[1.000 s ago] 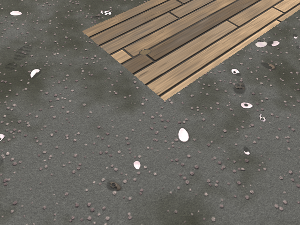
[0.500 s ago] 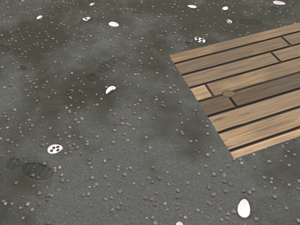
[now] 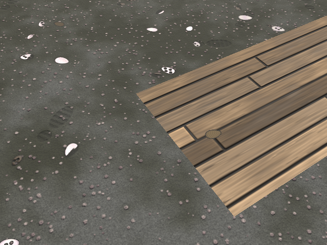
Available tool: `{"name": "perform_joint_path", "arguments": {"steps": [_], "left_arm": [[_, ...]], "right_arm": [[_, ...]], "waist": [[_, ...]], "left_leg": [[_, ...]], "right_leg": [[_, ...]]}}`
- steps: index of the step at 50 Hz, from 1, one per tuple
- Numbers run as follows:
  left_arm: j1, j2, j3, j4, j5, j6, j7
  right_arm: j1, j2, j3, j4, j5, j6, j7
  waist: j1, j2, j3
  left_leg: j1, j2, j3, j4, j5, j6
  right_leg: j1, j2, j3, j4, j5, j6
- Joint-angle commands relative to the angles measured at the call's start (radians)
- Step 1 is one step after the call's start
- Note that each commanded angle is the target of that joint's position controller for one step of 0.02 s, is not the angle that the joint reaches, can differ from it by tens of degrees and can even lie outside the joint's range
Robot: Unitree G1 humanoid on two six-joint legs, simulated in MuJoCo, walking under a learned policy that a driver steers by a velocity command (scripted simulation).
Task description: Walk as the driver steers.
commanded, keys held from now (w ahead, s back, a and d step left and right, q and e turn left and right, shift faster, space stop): w+e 1.00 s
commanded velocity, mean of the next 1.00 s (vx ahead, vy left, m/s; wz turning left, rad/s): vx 0.50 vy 0.00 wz -0.56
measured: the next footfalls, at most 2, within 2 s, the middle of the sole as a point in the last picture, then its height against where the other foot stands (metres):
right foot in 0.26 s outside the picture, level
left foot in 0.76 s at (175, 213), level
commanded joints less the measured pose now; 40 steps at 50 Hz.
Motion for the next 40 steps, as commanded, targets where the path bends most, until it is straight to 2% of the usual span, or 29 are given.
{"name": "perform_joint_path", "arguments": {"steps": [1, 5, 8, 9, 11, 12, 13, 14, 15, 16, 17, 18, 19, 20, 22, 24, 26, 29, 31, 34, 36, 37, 38, 39, 40], "left_arm": [[0.006, 0.009, -0.001, -0.06, 0.007, 0.003, -0.012], [-0.129, -0.003, -0.012, -0.107, 0.01, -0.003, -0.038], [-0.194, 0.014, -0.01, -0.146, 0.01, 0.001, -0.051], [-0.201, 0.022, -0.006, -0.157, 0.01, 0.002, -0.054], [-0.151, 0.053, 0.011, -0.163, 0.01, 0.006, -0.056], [-0.041, 0.084, 0.032, -0.14, 0.006, 0.008, -0.053], [0.129, 0.147, 0.069, -0.092, 0.002, 0.012, -0.04], [0.243, 0.257, 0.101, -0.07, -0.002, 0.023, -0.017], [0.18, 0.321, 0.1, -0.109, 0.001, 0.007, -0.024], [0.19, 0.217, 0.07, -0.124, 0.005, -0.009, -0.035], [0.166, 0.173, 0.057, -0.115, 0.009, -0.023, -0.035], [0.105, 0.143, 0.047, -0.122, 0.007, -0.03, -0.034], [0.047, 0.107, 0.036, -0.134, 0.011, -0.031, -0.028], [0.023, 0.097, 0.03, -0.151, 0.025, -0.032, -0.023], [0.012, 0.102, 0.033, -0.159, 0.024, -0.035, -0.012], [0.043, 0.125, 0.039, -0.151, 0.017, -0.038, 0.002], [0.072, 0.133, 0.043, -0.143, 0.011, -0.035, 0.013], [0.112, 0.135, 0.044, -0.131, 0.006, -0.026, 0.021], [0.147, 0.137, 0.046, -0.119, 0.002, -0.021, 0.023], [0.165, 0.129, 0.046, -0.113, 0.002, -0.011, 0.028], [0.144, 0.125, 0.047, -0.12, 0.005, -0.005, 0.029], [0.134, 0.097, 0.038, -0.128, 0.008, -0.005, 0.027], [0.13, 0.041, 0.016, -0.147, 0.021, -0.008, 0.022], [0.264, -0.031, -0.005, -0.177, 0.0, -0.018, 0.024], [0.282, 0.059, 0.004, -0.164, -0.017, -0.021, 0.026]], "right_arm": [[-0.081, -0.131, -0.033, -0.059, -0.001, -0.025, -0.013], [-0.037, -0.173, -0.047, -0.03, 0.011, -0.013, -0.023], [-0.005, -0.194, -0.057, -0.005, 0.03, 0.005, -0.023], [-0.002, -0.203, -0.06, 0.001, 0.035, 0.012, -0.023], [-0.015, -0.234, -0.068, 0.001, 0.044, 0.027, -0.025], [-0.032, -0.241, -0.068, -0.002, 0.049, 0.037, -0.026], [-0.027, -0.22, -0.057, -0.006, 0.048, 0.041, -0.028], [0.001, -0.143, -0.028, -0.032, 0.006, 0.032, -0.03], [0.057, -0.051, 0.006, -0.087, 0.003, -0.001, -0.021], [-0.073, -0.156, -0.013, -0.094, 0.044, -0.033, -0.01], [-0.131, -0.168, -0.015, -0.113, 0.065, -0.048, -0.005], [-0.128, -0.154, -0.013, -0.099, 0.044, -0.054, -0.015], [-0.12, -0.162, -0.02, -0.088, 0.016, -0.05, -0.023], [-0.103, -0.166, -0.024, -0.085, 0.008, -0.04, -0.021], [-0.091, -0.145, -0.023, -0.084, 0.003, -0.019, -0.018], [-0.143, -0.116, -0.014, -0.103, 0.0, -0.006, -0.019], [-0.218, -0.096, -0.003, -0.123, -0.001, -0.005, -0.016], [-0.319, -0.081, 0.007, -0.146, 0.011, -0.015, -0.001], [-0.361, -0.094, 0.005, -0.161, 0.021, -0.023, 0.009], [-0.356, -0.13, -0.007, -0.165, 0.024, -0.037, 0.022], [-0.278, -0.15, -0.019, -0.148, 0.026, -0.046, 0.021], [-0.184, -0.173, -0.033, -0.124, 0.018, -0.05, 0.014], [-0.046, -0.221, -0.047, -0.11, 0.0, -0.053, 0.006], [0.059, -0.309, -0.067, -0.082, -0.016, -0.042, 0.005], [0.062, -0.239, -0.054, -0.074, 0.012, -0.035, 0.012]], "waist": [[0.035, 0.111, 0.019], [-0.013, 0.091, 0.056], [-0.028, 0.095, 0.078], [-0.023, 0.099, 0.076], [0.021, 0.128, 0.018], [0.089, 0.127, -0.046], [0.17, 0.101, -0.137], [0.179, -0.091, -0.211], [0.074, -0.25, -0.356], [0.153, -0.064, -0.338], [0.143, -0.042, -0.211], [0.096, 0.042, -0.136], [0.058, 0.038, -0.097], [0.032, 0.007, -0.081], [0.013, 0.013, -0.082], [0.022, 0.019, -0.054], [0.05, 0.009, -0.033], [0.092, -0.026, -0.013], [0.109, -0.033, -0.006], [0.094, -0.052, -0.009], [0.046, -0.082, -0.026], [-0.002, -0.073, -0.078], [-0.065, 0.004, -0.209], [-0.019, 0.306, -0.345], [-0.026, 0.334, -0.324]], "left_leg": [[0.008, 0.274, -0.11, -0.196, 0.203, 0.167], [0.053, 0.279, -0.012, -0.197, 0.205, 0.141], [0.153, 0.307, 0.017, -0.153, 0.236, 0.121], [0.184, 0.314, 0.028, -0.12, 0.302, 0.113], [0.217, 0.31, 0.057, 0.024, 0.635, 0.09], [0.199, 0.287, 0.084, 0.186, 0.776, 0.069], [0.096, 0.241, 0.112, 0.416, 0.753, 0.03], [-0.19, 0.178, 0.113, 0.76, 0.217, -0.029], [-0.557, -0.035, -0.093, 1.055, -0.424, -0.076], [-0.666, 0.011, -0.242, 1.099, -0.382, -0.048], [-0.715, 0.049, -0.228, 1.055, -0.293, -0.019], [-0.664, 0.095, -0.232, 0.968, -0.215, -0.013], [-0.589, 0.122, -0.236, 0.884, -0.165, -0.018], [-0.518, 0.134, -0.239, 0.854, -0.14, -0.024], [-0.472, 0.13, -0.226, 0.768, -0.108, -0.049], [-0.485, 0.112, -0.209, 0.655, -0.022, -0.075], [-0.476, 0.088, -0.209, 0.495, 0.116, -0.088], [-0.408, 0.038, -0.199, 0.298, 0.261, -0.09], [-0.38, 0.021, -0.21, 0.239, 0.282, -0.083], [-0.348, 0.012, -0.235, 0.174, 0.206, -0.056], [-0.247, 0.007, -0.22, 0.143, 0.137, -0.023], [-0.101, 0.015, -0.211, 0.113, 0.14, 0.005], [0.143, 0.155, -0.336, 0.138, 0.09, 0.066], [0.49, 0.389, -0.775, 0.069, -0.097, 0.227], [0.491, 0.441, -0.966, -0.003, -0.347, 0.251]], "right_leg": [[-0.042, -0.038, 0.045, -0.126, 0.162, 0.004], [-0.012, -0.014, -0.025, -0.321, 0.262, -0.02], [-0.033, -0.003, -0.054, -0.39, 0.192, -0.055], [-0.025, 0.01, -0.072, -0.404, 0.147, -0.071], [0.09, 0.075, -0.135, -0.41, 0.043, -0.111], [0.237, 0.127, -0.169, -0.44, 0.035, -0.139], [0.493, 0.179, -0.169, -0.486, 0.084, -0.177], [0.767, -0.012, 0.143, -0.507, 0.149, -0.249], [1.015, -0.214, 0.752, -0.705, -0.146, -0.458], [1.004, -0.223, 0.753, -0.804, -0.193, -0.403], [0.902, -0.195, 0.612, -0.798, -0.135, -0.363], [0.755, -0.151, 0.497, -0.787, -0.025, -0.328], [0.632, -0.117, 0.409, -0.793, 0.08, -0.311], [0.551, -0.094, 0.359, -0.8, 0.211, -0.308], [0.476, -0.07, 0.309, -0.833, 0.265, -0.315], [0.435, -0.049, 0.256, -0.846, 0.314, -0.306], [0.418, -0.014, 0.217, -0.845, 0.274, -0.275], [0.396, 0.01, 0.209, -0.835, 0.175, -0.239], [0.417, -0.008, 0.249, -0.809, 0.141, -0.233], [0.495, -0.039, 0.334, -0.726, 0.122, -0.214], [0.508, -0.037, 0.368, -0.656, 0.167, -0.191], [0.484, 0.009, 0.345, -0.56, 0.22, -0.163], [0.383, 0.069, 0.276, -0.311, 0.142, -0.127], [0.033, 0.221, 0.139, 0.034, -0.28, -0.052], [-0.131, 0.151, 0.145, 0.199, -0.354, -0.038]]}}
Velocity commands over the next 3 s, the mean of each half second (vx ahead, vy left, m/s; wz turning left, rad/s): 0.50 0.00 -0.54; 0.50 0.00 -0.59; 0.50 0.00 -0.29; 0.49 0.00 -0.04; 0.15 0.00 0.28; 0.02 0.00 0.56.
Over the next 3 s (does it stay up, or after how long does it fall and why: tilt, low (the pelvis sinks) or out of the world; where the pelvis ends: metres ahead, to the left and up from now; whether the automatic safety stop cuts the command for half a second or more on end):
stays up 1.08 -0.58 0.00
